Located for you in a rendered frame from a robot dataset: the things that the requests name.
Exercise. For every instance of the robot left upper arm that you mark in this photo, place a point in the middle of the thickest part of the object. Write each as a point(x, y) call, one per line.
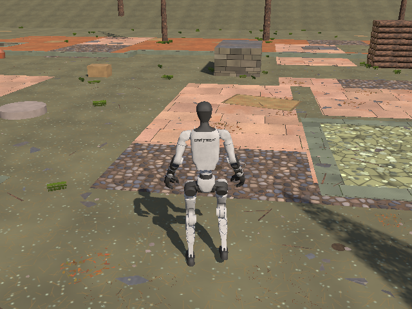
point(180, 147)

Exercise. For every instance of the robot right upper arm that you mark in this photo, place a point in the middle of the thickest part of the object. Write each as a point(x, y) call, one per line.
point(228, 144)

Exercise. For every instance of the robot left forearm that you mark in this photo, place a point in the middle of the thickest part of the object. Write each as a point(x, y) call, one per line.
point(172, 169)

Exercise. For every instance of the left robot thigh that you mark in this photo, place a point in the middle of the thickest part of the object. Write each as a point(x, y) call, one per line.
point(190, 191)

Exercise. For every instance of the right robot hand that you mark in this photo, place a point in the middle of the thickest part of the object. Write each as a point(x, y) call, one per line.
point(241, 178)

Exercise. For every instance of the right robot shin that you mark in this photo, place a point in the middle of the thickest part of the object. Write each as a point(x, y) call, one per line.
point(222, 224)

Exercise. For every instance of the left robot hand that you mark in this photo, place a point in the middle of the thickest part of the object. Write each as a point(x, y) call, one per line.
point(167, 180)

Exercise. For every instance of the robot right forearm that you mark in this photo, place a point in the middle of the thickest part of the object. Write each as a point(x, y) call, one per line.
point(237, 168)

